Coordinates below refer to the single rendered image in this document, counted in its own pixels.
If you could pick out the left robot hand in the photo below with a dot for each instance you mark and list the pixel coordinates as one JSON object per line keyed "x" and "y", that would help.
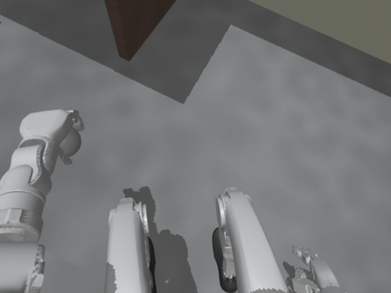
{"x": 54, "y": 124}

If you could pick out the right robot foot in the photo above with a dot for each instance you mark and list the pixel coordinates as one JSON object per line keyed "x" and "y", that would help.
{"x": 228, "y": 285}

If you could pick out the left robot arm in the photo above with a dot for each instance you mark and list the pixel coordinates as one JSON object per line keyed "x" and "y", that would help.
{"x": 23, "y": 191}

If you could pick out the right robot hand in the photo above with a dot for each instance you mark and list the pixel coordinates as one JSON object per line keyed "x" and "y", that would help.
{"x": 319, "y": 276}

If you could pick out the ball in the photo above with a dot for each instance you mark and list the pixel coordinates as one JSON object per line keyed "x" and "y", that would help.
{"x": 72, "y": 143}

